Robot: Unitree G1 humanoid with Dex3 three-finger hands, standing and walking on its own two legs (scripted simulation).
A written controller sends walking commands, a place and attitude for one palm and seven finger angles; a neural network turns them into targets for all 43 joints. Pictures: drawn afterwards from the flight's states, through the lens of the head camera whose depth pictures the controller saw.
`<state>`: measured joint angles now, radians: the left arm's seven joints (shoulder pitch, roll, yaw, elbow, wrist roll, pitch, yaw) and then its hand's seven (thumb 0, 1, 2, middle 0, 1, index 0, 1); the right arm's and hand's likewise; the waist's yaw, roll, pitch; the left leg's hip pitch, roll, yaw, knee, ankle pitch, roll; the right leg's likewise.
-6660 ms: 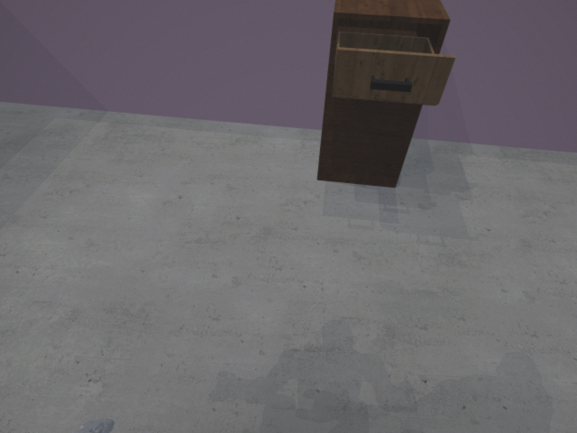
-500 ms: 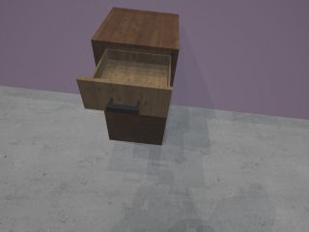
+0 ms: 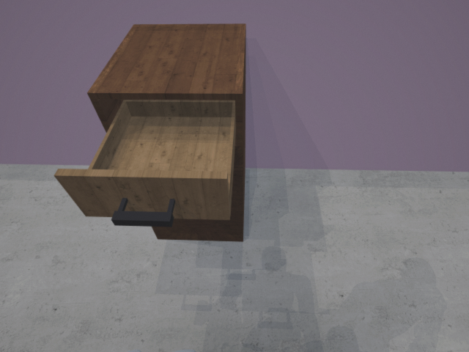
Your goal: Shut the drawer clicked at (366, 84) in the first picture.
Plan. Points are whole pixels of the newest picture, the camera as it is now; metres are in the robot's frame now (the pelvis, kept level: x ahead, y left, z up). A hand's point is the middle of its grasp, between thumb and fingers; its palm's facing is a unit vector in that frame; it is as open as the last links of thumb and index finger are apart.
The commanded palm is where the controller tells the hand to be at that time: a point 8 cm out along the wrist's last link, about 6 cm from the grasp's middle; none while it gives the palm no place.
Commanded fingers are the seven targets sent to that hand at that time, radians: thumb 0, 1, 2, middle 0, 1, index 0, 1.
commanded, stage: take the last steps up to it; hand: left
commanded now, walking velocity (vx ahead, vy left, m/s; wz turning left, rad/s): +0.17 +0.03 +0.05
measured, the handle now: (145, 210) +0.41 +0.21 -0.05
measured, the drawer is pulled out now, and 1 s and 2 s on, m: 0.27 0.27 0.27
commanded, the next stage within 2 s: come to a stop and stand still in 0.08 s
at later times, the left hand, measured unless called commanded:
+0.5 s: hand out of the picture +0.06 +0.19 -0.18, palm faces +0.06 -0.98 -0.16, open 7.4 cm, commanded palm none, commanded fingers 0.00 0.90 0.90 -0.20 -0.30 -0.20 -0.30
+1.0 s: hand out of the picture +0.06 +0.15 -0.15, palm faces +0.05 -0.97 -0.24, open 7.3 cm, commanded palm none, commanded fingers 0.00 0.90 0.90 -0.20 -0.30 -0.20 -0.30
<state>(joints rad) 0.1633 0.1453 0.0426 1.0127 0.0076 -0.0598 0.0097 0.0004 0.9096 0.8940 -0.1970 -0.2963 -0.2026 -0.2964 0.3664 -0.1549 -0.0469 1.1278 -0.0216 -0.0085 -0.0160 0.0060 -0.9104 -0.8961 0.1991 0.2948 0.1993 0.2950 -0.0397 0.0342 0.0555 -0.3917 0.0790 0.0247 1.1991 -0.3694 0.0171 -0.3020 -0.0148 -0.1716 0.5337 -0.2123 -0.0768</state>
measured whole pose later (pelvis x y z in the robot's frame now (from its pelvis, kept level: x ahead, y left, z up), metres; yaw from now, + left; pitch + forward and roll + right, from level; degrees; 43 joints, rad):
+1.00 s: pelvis +0.05 -0.03 +0.02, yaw -1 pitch +1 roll +2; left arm 0.29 0.14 0.03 1.06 0.02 -0.01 0.03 0.01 0.92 0.89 -0.20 -0.30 -0.21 -0.30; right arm 0.31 -0.22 -0.05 1.09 -0.02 0.05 -0.01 0.00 -0.91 -0.90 0.20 0.29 0.20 0.29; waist 0.02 0.02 0.02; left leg -0.28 0.02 0.04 0.68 -0.38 -0.04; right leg -0.19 -0.05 -0.05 0.40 -0.24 -0.02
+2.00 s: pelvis +0.05 +0.01 +0.01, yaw -2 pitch -2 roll +1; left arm 0.27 0.15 -0.01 1.09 0.01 0.00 0.04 0.01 0.91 0.89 -0.20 -0.30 -0.20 -0.30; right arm 0.28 -0.16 0.02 1.11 -0.01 -0.01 -0.03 0.00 -0.91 -0.90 0.20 0.29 0.20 0.30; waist 0.00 0.01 0.05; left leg -0.10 0.00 0.09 0.44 -0.31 0.01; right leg -0.18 -0.07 -0.02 0.49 -0.28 0.04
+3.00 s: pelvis +0.02 -0.01 +0.01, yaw -2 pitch -2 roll +1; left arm 0.32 0.12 -0.01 1.10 0.01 -0.01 0.03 0.01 0.91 0.89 -0.20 -0.30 -0.20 -0.30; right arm 0.32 -0.11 0.02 1.13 -0.01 -0.01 -0.03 0.00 -0.91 -0.90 0.20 0.29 0.20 0.30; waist 0.00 -0.01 0.04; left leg -0.13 0.04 0.07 0.42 -0.26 -0.02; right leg -0.21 -0.03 -0.04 0.46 -0.22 0.00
